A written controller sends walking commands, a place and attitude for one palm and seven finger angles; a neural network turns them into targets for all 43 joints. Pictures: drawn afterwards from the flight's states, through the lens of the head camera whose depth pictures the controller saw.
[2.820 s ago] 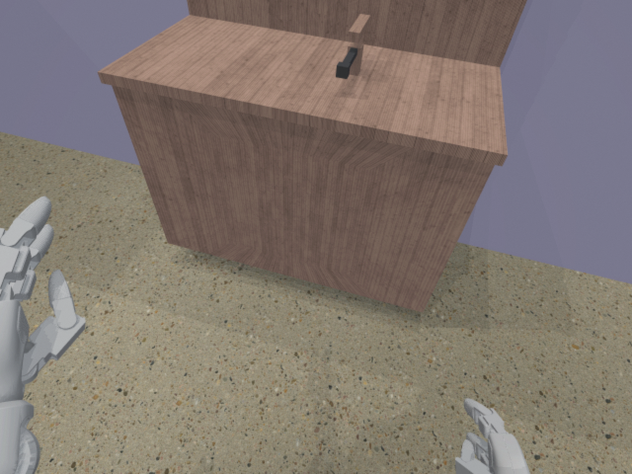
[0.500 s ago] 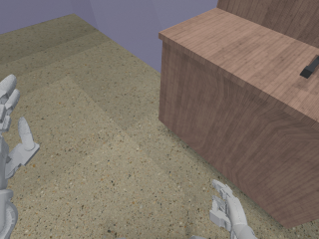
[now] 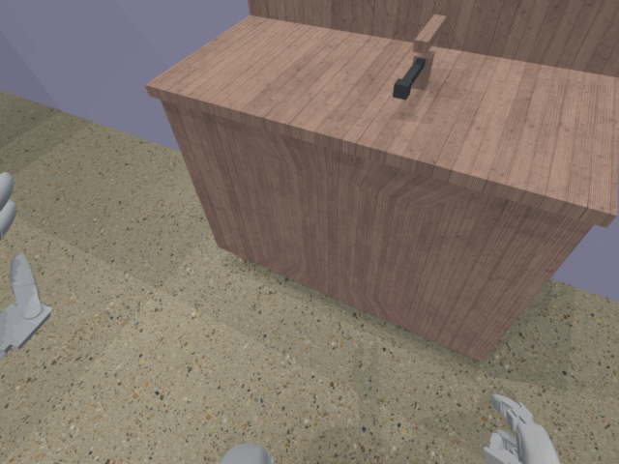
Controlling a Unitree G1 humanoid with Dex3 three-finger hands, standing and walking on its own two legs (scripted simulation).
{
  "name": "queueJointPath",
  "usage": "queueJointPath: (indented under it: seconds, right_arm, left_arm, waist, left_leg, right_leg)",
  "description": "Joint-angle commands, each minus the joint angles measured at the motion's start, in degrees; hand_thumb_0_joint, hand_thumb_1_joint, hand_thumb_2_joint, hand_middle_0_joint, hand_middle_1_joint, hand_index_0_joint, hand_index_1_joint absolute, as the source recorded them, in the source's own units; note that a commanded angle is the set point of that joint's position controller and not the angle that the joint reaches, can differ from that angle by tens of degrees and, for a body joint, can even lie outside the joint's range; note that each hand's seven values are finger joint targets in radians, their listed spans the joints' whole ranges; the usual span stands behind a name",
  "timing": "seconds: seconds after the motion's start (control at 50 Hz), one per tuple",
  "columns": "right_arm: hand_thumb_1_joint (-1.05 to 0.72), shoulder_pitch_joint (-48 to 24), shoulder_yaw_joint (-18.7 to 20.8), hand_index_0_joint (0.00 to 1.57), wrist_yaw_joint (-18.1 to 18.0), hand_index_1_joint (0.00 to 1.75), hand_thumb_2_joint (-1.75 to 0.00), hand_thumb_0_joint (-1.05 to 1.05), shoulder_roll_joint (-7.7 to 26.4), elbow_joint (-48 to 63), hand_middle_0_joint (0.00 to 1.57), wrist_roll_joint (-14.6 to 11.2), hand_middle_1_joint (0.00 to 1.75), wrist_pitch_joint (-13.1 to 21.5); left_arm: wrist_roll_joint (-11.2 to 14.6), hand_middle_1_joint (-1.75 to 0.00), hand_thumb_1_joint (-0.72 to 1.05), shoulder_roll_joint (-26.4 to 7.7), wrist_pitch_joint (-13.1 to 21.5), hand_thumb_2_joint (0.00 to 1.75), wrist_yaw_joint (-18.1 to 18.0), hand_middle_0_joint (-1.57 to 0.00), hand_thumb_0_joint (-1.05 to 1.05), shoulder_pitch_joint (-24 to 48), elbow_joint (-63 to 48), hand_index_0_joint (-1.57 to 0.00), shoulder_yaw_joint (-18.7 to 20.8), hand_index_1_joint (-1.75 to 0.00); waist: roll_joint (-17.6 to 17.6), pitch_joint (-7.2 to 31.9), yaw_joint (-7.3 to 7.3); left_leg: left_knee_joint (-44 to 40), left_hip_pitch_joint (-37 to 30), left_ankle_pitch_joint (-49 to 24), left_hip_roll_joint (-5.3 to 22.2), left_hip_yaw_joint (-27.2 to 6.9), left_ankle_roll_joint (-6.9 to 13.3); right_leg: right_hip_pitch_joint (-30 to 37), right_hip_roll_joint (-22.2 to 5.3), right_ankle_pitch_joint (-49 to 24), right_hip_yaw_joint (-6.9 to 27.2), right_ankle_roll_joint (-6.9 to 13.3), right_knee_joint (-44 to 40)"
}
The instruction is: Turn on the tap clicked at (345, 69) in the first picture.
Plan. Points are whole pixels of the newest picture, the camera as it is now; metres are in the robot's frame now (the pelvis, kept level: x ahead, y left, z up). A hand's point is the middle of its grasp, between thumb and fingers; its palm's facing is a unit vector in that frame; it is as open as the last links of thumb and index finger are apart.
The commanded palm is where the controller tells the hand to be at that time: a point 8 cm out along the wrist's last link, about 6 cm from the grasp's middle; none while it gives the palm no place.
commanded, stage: turn to face it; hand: left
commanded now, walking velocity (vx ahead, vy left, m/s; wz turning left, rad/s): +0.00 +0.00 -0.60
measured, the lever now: (402, 89) +0.77 -0.15 +0.08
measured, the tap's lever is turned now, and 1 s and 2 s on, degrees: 0 0 0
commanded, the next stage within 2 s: take the last steps up to it in 1.22 s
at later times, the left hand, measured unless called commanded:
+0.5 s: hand (163, 363) +0.18 +0.12 +0.18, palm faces +0.18 -0.86 -0.48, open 7.4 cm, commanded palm +0.14 +0.16 +0.18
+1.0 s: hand (338, 409) +0.15 -0.02 +0.18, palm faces -0.10 -0.91 -0.41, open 7.4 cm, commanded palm +0.12 +0.04 +0.18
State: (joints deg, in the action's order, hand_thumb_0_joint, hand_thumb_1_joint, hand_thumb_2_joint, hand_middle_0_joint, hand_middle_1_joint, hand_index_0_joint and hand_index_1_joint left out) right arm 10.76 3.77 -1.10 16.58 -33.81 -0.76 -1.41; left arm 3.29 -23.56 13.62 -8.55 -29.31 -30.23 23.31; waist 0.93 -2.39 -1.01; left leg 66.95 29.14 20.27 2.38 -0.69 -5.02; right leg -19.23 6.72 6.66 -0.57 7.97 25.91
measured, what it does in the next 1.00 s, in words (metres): walks backwards, turning right: left foot, then right foot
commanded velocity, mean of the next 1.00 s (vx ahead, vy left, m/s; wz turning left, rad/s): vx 0.00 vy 0.00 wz -0.55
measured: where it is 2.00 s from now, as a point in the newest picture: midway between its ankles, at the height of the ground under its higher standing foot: outside the picture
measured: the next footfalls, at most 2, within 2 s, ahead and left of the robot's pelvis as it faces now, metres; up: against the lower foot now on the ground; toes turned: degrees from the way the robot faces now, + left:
left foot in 0.24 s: +0.00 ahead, +0.11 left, +0.00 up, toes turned -3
right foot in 0.52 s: -0.09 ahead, -0.22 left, +0.00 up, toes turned -23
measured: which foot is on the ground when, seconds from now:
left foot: up 0.00-0.22, down 0.24-0.52, up 0.54-0.76, down 0.78-1.00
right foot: down 0.00-0.24, up 0.26-0.50, down 0.52-0.80, up 0.82-1.00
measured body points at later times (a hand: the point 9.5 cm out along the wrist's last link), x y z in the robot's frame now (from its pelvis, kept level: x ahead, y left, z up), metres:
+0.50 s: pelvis -0.10 -0.05 -0.01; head -0.08 -0.07 +0.44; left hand +0.16 +0.17 +0.21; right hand +0.00 -0.29 -0.11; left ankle -0.04 +0.11 -0.73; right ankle -0.11 -0.20 -0.72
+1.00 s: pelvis -0.17 -0.10 +0.00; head -0.16 -0.11 +0.45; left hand +0.15 +0.03 +0.20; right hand -0.17 -0.38 -0.09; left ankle -0.07 +0.03 -0.73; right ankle -0.22 -0.19 -0.70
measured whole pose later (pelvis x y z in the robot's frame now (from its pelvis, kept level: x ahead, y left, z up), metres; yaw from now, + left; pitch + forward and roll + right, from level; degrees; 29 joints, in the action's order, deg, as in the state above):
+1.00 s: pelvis -0.17 -0.10 +0.00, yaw -36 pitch +0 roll -1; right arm 13.9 0.7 -0.1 11.6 -30.7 -1.2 2.3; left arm 0.9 -19.3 12.7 -8.4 -26.0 -28.0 22.0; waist 2.2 -2.0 1.2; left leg 34.1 16.0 16.5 10.8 8.7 -3.7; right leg -23.2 0.0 24.8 -4.4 -3.2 47.4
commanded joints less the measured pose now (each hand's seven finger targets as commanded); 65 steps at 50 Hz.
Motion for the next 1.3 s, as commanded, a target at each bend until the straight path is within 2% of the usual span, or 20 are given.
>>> queueJointPath:
  seconds: [0.0, 0.18, 0.22, 0.24, 0.26, 0.3, 0.46, 0.48, 0.52, 0.58, 0.64, 0.72, 0.8, 0.88, 1.0, 1.02, 1.06, 1.1, 1.18, 1.28]
  right_arm:
    - [-0.9, -4.7, 0.1, 0.2, 0.1, 0.3, -0.9, 0.0, 3.4, 8.8, 0.2, -0.2, 0.3, 1.4]
    - [-0.9, -2.4, -0.2, 0.2, -0.3, 0.3, -0.9, 0.0, 3.0, 9.4, 0.2, 0.4, 0.3, -0.1]
    - [-0.9, -4.6, -0.6, 0.2, -0.5, 0.3, -0.9, 0.0, 4.2, 11.6, 0.2, 2.1, 0.3, -0.3]
    - [-0.9, -5.4, -0.9, 0.2, -0.2, 0.3, -0.9, 0.0, 1.6, 13.3, 0.2, 2.3, 0.3, 1.1]
    - [-0.9, -6.0, -1.0, 0.2, -0.1, 0.3, -0.9, 0.0, 0.1, 13.1, 0.2, 1.8, 0.3, 2.2]
    - [-0.9, -6.0, 0.6, 0.2, 0.8, 0.3, -0.9, 0.0, 1.5, 12.5, 0.2, 0.7, 0.3, 1.7]
    - [-0.9, 0.8, 0.3, 0.2, 0.7, 0.3, -0.9, 0.0, 3.8, 10.1, 0.2, -0.7, 0.3, 6.9]
    - [-0.9, 0.5, 0.1, 0.2, 1.0, 0.3, -0.9, 0.0, 3.2, 9.9, 0.2, -0.9, 0.3, 7.3]
    - [-0.9, -2.7, -0.8, 0.2, 0.5, 0.3, -0.9, 0.0, 0.5, 11.0, 0.2, -0.2, 0.3, 7.6]
    - [-0.9, -4.7, -0.8, 0.2, 0.3, 0.3, -0.9, 0.0, 0.5, 10.6, 0.2, 0.0, 0.3, 5.5]
    - [-0.9, -5.5, -2.3, 0.2, 0.8, 0.3, -0.9, 0.0, -0.3, 10.7, 0.2, 0.0, 0.3, 3.5]
    - [-0.9, -3.2, -1.2, 0.2, 0.6, 0.3, -0.9, 0.0, 1.1, 10.9, 0.2, 0.0, 0.3, 3.5]
    - [-0.9, -3.5, 0.0, 0.2, -0.5, 0.3, -0.9, 0.0, 2.5, 10.8, 0.2, 0.7, 0.3, 4.4]
    - [-0.9, -2.0, 0.4, 0.2, 0.2, 0.3, -0.9, 0.0, 3.2, 9.8, 0.2, -0.7, 0.3, 5.4]
    - [-0.9, -0.8, -0.4, 0.2, 0.2, 0.3, -0.9, 0.0, 3.3, 10.3, 0.2, -0.3, 0.3, 7.8]
    - [-0.9, -0.5, -0.5, 0.2, 0.3, 0.3, -0.9, 0.0, 2.4, 10.2, 0.2, -0.5, 0.3, 8.1]
    - [-0.9, -3.7, -1.5, 0.2, 0.0, 0.3, -0.9, 0.0, 0.3, 11.6, 0.2, 0.0, 0.3, 8.0]
    - [-0.9, -4.7, -0.6, 0.2, -0.2, 0.3, -0.9, 0.0, 0.9, 10.9, 0.2, -0.5, 0.3, 7.2]
    - [-0.9, -5.0, -2.5, 0.2, 0.0, 0.3, -0.9, 0.0, -1.7, 9.0, 0.2, 0.3, 0.3, 3.9]
    - [-0.9, -5.0, -1.5, 0.2, -1.4, 0.3, -0.9, 0.0, 0.4, 8.9, 0.2, 0.1, 0.3, 5.1]
  left_arm:
    - [0.7, -0.3, 0.9, -7.6, 2.7, 0.9, -1.3, -0.2, 0.0, 0.0, -3.2, -0.2, 6.4, -0.3]
    - [-1.3, -0.3, 0.9, -7.9, 2.0, 0.9, -0.2, -0.2, 0.0, 14.7, -7.9, -0.2, 1.1, -0.3]
    - [-1.2, -0.3, 0.9, -7.7, 2.8, 0.9, 0.8, -0.2, 0.0, 15.3, -8.7, -0.2, 1.2, -0.3]
    - [-2.7, -0.3, 0.9, -8.7, 2.6, 0.9, 0.4, -0.2, 0.0, 16.3, -10.8, -0.2, 2.6, -0.3]
    - [-2.9, -0.3, 0.9, -11.7, 3.0, 0.9, 0.3, -0.2, 0.0, 16.8, -11.9, -0.2, 5.7, -0.3]
    - [-2.1, -0.3, 0.9, -8.4, 2.3, 0.9, 1.6, -0.2, 0.0, 9.9, -9.6, -0.2, 4.9, -0.3]
    - [-2.5, -0.3, 0.9, -5.3, 1.3, 0.9, -0.1, -0.2, 0.0, 12.1, -6.5, -0.2, 1.3, -0.3]
    - [-2.6, -0.3, 0.9, -5.6, 1.6, 0.9, -0.2, -0.2, 0.0, 14.7, -7.5, -0.2, 1.2, -0.3]
    - [-2.6, -0.3, 0.9, -11.9, 2.6, 0.9, -1.6, -0.2, 0.0, 13.6, -7.3, -0.2, 6.8, -0.3]
    - [-1.1, -0.3, 0.9, -13.0, 2.7, 0.9, -1.5, -0.2, 0.0, 8.6, -14.3, -0.2, 9.0, -0.3]
    - [0.1, -0.3, 0.9, -11.3, 4.2, 0.9, -1.2, -0.2, 0.0, 0.9, -18.0, -0.2, 10.7, -0.3]
    - [0.1, -0.3, 0.9, -10.5, 4.1, 0.9, -0.8, -0.2, 0.0, -0.7, -18.1, -0.2, 11.0, -0.3]
    - [-1.6, -0.3, 0.9, -9.4, 4.6, 0.9, -0.3, -0.2, 0.0, -0.7, -10.9, -0.2, 10.4, -0.3]
    - [-2.3, -0.3, 0.9, -4.0, 3.5, 0.9, 0.2, -0.2, 0.0, 6.8, -10.2, -0.2, 1.8, -0.3]
    - [-2.9, -0.3, 0.9, -6.2, 2.0, 0.9, -0.5, -0.2, 0.0, 10.9, -11.4, -0.2, 0.9, -0.3]
    - [-3.0, -0.3, 0.9, -7.8, 2.3, 0.9, -0.5, -0.2, 0.0, 11.3, -12.6, -0.2, 2.2, -0.3]
    - [-2.7, -0.3, 0.9, -14.0, 2.4, 0.9, -1.5, -0.2, 0.0, 7.4, -11.4, -0.2, 8.8, -0.3]
    - [-0.9, -0.3, 0.9, -13.4, 2.1, 0.9, -1.2, -0.2, 0.0, 6.2, -14.2, -0.2, 9.1, -0.3]
    - [-0.1, -0.3, 0.9, -10.0, 3.2, 0.9, -0.9, -0.2, 0.0, -3.8, -10.3, -0.2, 10.6, -0.3]
    - [0.1, -0.3, 0.9, -8.3, 3.0, 0.9, -1.2, -0.2, 0.0, -2.9, -7.4, -0.2, 7.8, -0.3]
  waist:
    - [-5.0, 10.3, 2.43]
    - [-5.9, 8.6, 0.87]
    - [15.0, 7.5, 1.53]
    - [16.4, 6.3, 3.53]
    - [12.9, 5.5, 4.21]
    - [12.6, 3.7, 3.89]
    - [8.7, 3.9, 1.32]
    - [5.5, 5.4, 1.21]
    - [-16.7, 7.8, 3.3]
    - [-12.8, 10.4, 3.14]
    - [-7.6, 13.6, 2.57]
    - [-6.3, 12.7, 1.27]
    - [17.9, 7.0, 1.46]
    - [14.1, 1.9, 1.23]
    - [11.6, 5.4, 1.31]
    - [6.0, 7.5, 1.33]
    - [-14.7, 9.3, 2.51]
    - [-11.8, 9.1, 1.95]
    - [-5.7, 12.5, 0.9]
    - [-7.2, 12.0, 1.86]
  left_leg:
    - [-7.5, 2.7, 1.5, -0.1, -0.5, 0.6]
    - [-45.5, -27.7, 5.5, -3.5, 6.8, 5.8]
    - [-56.3, -30.6, 2.8, 15.3, -9.0, 13.2]
    - [-56.2, -18.9, 3.1, 27.7, -17.8, 18.5]
    - [-56.5, -13.0, 0.9, 29.0, -15.3, 18.5]
    - [-53.1, -8.2, 1.3, 22.7, -0.9, 15.2]
    - [-33.9, -12.0, -10.9, 14.8, 10.5, 5.0]
    - [-28.0, -10.9, -8.6, 13.2, 11.1, 3.9]
    - [-5.9, 4.1, 16.4, 2.5, 9.0, 0.5]
    - [0.4, 2.6, 10.5, 4.6, -1.0, 1.2]
    - [-17.0, -3.6, 7.3, 3.1, 1.7, 1.3]
    - [-37.6, -17.6, -0.9, 1.1, 3.7, 2.1]
    - [-52.1, -14.5, -8.8, 24.9, -15.2, 14.0]
    - [-45.1, -13.1, -19.5, 17.8, 4.2, 9.9]
    - [-34.5, -12.5, -16.3, 15.3, 6.6, 6.5]
    - [-27.9, -12.2, -12.7, 12.9, 8.1, 5.1]
    - [-5.7, 4.3, 15.6, 1.2, 6.5, 1.6]
    - [1.7, 2.9, 8.9, 3.4, -1.8, 1.7]
    - [-2.6, 4.1, 1.8, 2.8, 0.5, 0.7]
    - [-15.8, -2.6, 4.2, 1.1, 2.3, 2.2]
  right_leg:
    - [11.2, -16.4, 5.0, 22.3, -10.1, -14.7]
    - [-6.0, -8.2, 17.4, 19.0, -13.9, -18.7]
    - [-15.0, -0.7, 17.2, 10.1, -14.1, 13.6]
    - [-14.7, -3.5, 19.4, 8.0, -12.8, 38.9]
    - [-13.5, -5.7, 18.7, 10.1, -11.3, 50.6]
    - [-12.8, -6.9, 18.7, 6.9, -10.3, 54.1]
    - [6.6, -4.2, 8.9, -8.7, -12.0, 3.9]
    - [9.3, -7.5, 5.0, -4.7, -10.4, 0.2]
    - [14.5, -23.9, -26.6, 23.6, 0.0, -3.4]
    - [10.7, -24.2, -10.5, 25.4, 3.6, -3.6]
    - [11.1, -19.1, -8.3, 16.2, 2.0, -1.3]
    - [1.3, -16.2, 4.4, 18.3, -1.4, -1.1]
    - [-12.5, -5.0, 24.3, 2.2, -9.9, 41.9]
    - [-9.6, -7.7, 19.6, -2.4, -11.2, 30.0]
    - [7.3, -6.0, 9.5, -7.6, -10.9, 3.5]
    - [10.3, -9.2, 3.0, -4.1, -9.5, -1.2]
    - [15.3, -25.4, -29.2, 21.6, 0.1, -3.9]
    - [10.2, -26.2, -13.8, 24.2, 0.6, -7.1]
    - [16.0, -20.4, -16.2, 12.4, 0.7, -3.7]
    - [12.7, -20.5, -10.4, 16.2, 0.6, -7.5]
